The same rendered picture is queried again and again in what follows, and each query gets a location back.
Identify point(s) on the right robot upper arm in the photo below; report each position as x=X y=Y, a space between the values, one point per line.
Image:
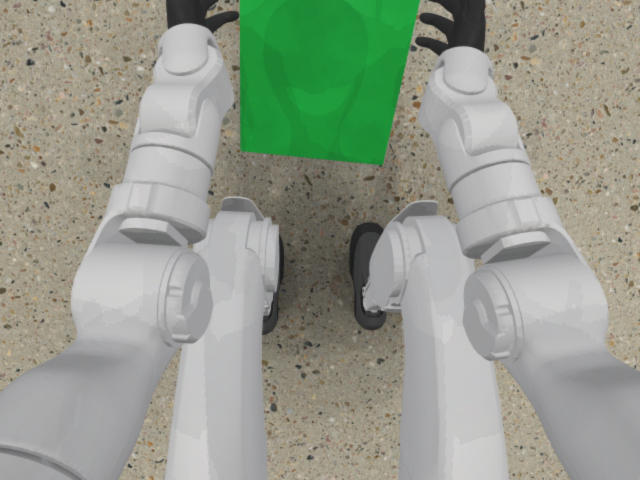
x=544 y=318

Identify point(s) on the robot right forearm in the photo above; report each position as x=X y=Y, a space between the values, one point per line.
x=502 y=215

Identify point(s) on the right robot hand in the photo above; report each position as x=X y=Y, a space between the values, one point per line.
x=467 y=29

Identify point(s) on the left robot foot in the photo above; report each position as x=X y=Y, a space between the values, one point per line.
x=270 y=321

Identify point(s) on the carton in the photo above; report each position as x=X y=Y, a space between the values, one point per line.
x=321 y=78

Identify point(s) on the robot right shin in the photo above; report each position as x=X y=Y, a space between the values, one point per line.
x=374 y=298

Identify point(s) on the robot left forearm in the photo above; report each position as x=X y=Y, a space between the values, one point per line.
x=162 y=199

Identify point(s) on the left robot upper arm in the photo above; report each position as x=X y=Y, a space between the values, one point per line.
x=78 y=415

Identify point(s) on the left robot hand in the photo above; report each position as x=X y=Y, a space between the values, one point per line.
x=194 y=12

